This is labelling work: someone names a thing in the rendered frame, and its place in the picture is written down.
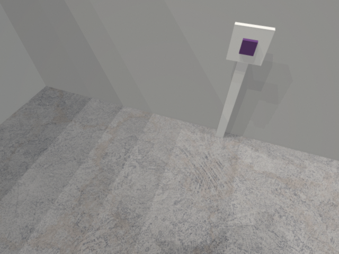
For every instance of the button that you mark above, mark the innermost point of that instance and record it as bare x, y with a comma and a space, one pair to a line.
248, 47

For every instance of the panel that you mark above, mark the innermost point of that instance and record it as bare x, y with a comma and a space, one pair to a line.
264, 36

